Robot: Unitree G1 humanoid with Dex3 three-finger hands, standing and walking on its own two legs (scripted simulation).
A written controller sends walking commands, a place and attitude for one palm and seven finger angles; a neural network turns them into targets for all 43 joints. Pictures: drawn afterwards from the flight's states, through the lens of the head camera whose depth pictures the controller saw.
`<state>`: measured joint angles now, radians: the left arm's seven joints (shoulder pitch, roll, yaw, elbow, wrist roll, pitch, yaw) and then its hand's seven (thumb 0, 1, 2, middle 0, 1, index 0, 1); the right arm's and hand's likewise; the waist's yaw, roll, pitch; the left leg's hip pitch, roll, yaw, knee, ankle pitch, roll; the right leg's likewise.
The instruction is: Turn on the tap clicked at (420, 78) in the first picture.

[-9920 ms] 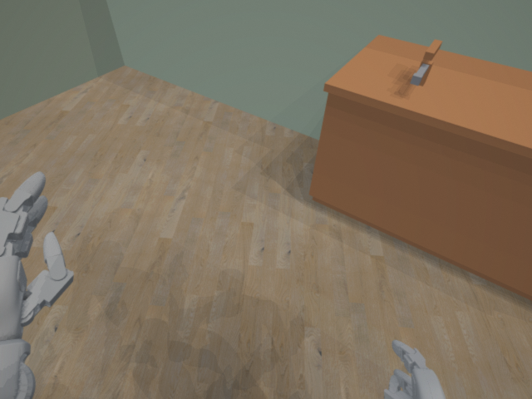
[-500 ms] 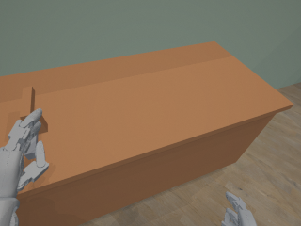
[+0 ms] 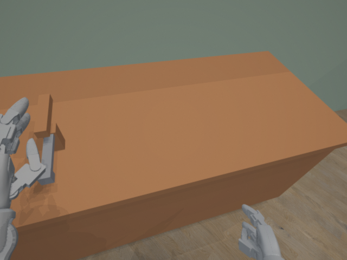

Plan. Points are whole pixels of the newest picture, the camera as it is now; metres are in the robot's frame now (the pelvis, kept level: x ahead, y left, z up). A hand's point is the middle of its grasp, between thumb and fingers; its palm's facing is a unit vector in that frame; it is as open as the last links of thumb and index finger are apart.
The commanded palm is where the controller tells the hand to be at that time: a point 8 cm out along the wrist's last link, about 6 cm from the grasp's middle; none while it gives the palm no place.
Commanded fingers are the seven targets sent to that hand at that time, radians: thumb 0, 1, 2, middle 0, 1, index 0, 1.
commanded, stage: come to a stop and stand still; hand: left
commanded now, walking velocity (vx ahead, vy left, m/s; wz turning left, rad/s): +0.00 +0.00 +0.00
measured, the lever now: (46, 176) +0.27 +0.33 +0.00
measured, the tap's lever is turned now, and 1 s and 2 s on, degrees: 0 0 0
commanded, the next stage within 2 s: look again from close up in 0.24 s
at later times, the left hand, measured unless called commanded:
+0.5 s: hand (43, 174) +0.21 +0.24 +0.16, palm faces +0.38 -0.84 -0.38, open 7.4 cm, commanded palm +0.15 +0.28 +0.17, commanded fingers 0.00 0.90 0.90 -0.20 -0.30 -0.20 -0.30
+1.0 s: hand (44, 181) +0.20 +0.23 +0.16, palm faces +0.34 -0.83 -0.44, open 7.4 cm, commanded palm +0.14 +0.27 +0.17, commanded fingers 0.00 0.90 0.90 -0.20 -0.30 -0.20 -0.30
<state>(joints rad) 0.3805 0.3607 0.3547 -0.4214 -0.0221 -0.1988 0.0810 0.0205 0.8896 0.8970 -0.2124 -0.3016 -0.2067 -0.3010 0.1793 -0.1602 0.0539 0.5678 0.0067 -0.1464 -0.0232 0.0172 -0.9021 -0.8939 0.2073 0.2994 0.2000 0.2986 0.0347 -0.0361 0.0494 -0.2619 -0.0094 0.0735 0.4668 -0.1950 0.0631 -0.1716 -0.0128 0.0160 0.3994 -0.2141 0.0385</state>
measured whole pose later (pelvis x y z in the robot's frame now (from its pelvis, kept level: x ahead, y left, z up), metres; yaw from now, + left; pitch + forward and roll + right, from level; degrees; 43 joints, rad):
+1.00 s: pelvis -0.02 -0.01 +0.00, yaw +1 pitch +0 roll -2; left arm 0.47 0.39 0.37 -0.52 -0.04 -0.24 0.10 0.02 0.89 0.90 -0.21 -0.30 -0.21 -0.30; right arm 0.17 -0.22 0.01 0.53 0.01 -0.10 -0.04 0.02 -0.90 -0.89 0.21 0.30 0.20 0.30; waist 0.02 0.01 0.10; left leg -0.33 0.01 0.05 0.49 -0.17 0.05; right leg -0.23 0.01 0.00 0.41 -0.19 0.02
